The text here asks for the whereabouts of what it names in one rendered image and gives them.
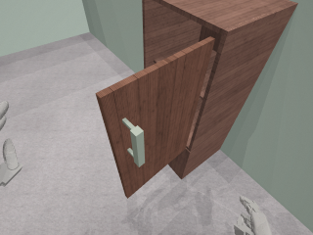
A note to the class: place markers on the cupboard door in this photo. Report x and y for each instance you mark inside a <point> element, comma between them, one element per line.
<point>162,100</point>

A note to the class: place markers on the robot left hand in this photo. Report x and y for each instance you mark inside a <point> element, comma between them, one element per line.
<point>10,167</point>

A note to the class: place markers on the handle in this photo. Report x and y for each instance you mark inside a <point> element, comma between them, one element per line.
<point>137,141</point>

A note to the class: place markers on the robot right hand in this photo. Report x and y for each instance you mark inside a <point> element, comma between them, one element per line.
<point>256,224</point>

